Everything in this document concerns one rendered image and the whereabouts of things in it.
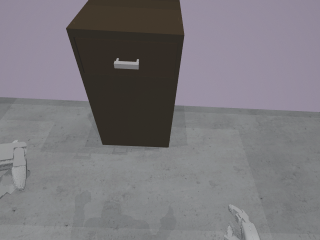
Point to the right robot hand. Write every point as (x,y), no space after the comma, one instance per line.
(247,230)

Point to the handle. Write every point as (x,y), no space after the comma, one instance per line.
(126,64)

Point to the cabinet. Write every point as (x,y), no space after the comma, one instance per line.
(130,110)

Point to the left robot hand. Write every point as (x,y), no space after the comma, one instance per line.
(12,159)

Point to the drawer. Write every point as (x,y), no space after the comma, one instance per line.
(156,59)

